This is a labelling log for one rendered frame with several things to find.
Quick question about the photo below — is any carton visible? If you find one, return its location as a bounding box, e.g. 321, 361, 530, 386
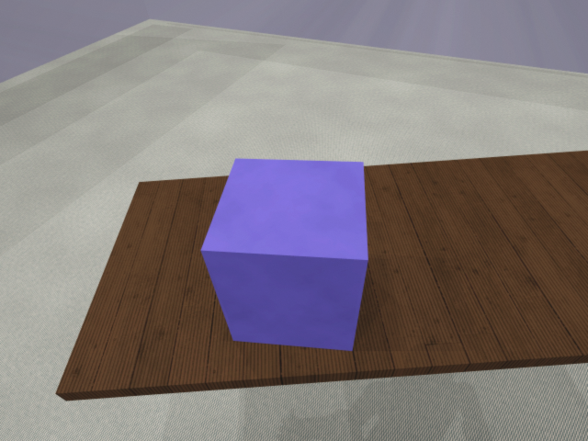
200, 158, 368, 351

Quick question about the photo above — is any table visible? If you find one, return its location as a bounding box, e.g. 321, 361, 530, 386
55, 151, 588, 416

